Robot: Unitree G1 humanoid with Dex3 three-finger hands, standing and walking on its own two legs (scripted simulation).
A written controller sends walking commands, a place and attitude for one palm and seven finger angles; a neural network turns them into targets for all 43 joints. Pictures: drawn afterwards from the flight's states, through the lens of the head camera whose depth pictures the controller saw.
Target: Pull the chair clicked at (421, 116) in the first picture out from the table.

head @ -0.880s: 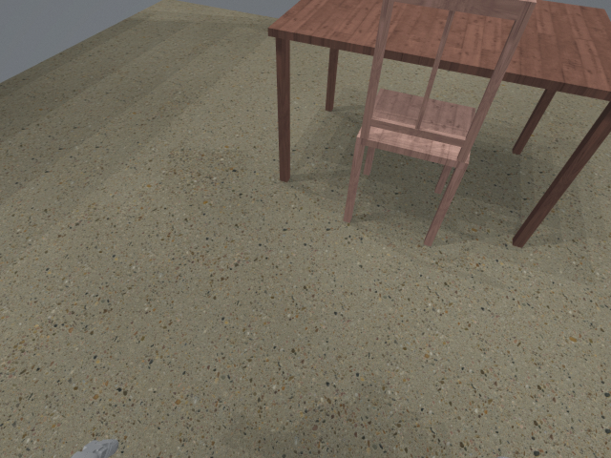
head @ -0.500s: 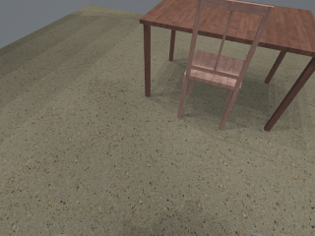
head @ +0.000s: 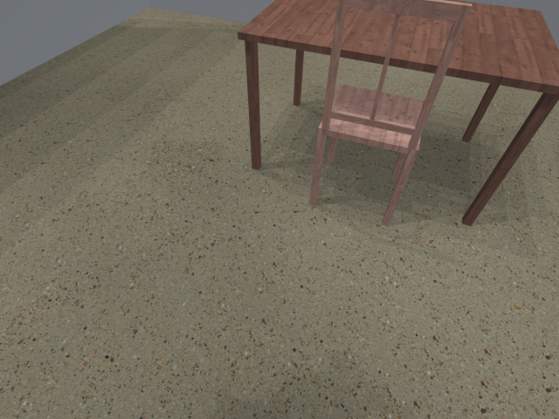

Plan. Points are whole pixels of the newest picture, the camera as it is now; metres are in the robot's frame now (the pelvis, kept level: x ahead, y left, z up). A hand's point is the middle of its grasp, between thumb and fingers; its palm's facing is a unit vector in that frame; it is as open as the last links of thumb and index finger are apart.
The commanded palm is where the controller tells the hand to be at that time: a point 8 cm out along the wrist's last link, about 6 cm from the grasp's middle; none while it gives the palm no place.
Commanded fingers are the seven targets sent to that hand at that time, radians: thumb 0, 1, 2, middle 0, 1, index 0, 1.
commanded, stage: look at it before walking up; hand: left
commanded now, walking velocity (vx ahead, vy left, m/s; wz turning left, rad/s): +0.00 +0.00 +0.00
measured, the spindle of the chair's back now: (383, 72) +1.18 -0.29 -0.05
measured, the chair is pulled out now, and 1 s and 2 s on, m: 0.00 0.00 0.00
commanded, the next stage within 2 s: walk to a spot facing it in 0.56 s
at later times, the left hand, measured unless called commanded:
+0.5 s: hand out of the picture +0.07 +0.24 -0.16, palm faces -0.03 -0.94 -0.33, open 7.4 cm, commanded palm none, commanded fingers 0.00 0.90 0.90 -0.20 -0.30 -0.20 -0.30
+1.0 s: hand out of the picture +0.08 +0.18 -0.18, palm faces -0.14 -0.96 -0.23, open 7.4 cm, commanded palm none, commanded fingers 0.00 0.90 0.90 -0.20 -0.30 -0.20 -0.30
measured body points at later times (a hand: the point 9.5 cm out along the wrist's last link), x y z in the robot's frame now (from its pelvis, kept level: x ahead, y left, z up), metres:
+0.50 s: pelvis +0.00 +0.00 +0.00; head +0.01 +0.00 +0.45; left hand +0.08 +0.29 -0.13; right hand +0.08 -0.30 -0.13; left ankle -0.01 +0.12 -0.74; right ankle +0.00 -0.12 -0.74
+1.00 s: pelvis +0.05 -0.02 -0.02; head +0.06 -0.04 +0.43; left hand +0.09 +0.23 -0.16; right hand +0.03 -0.28 -0.17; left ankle -0.01 +0.12 -0.74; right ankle +0.04 -0.11 -0.74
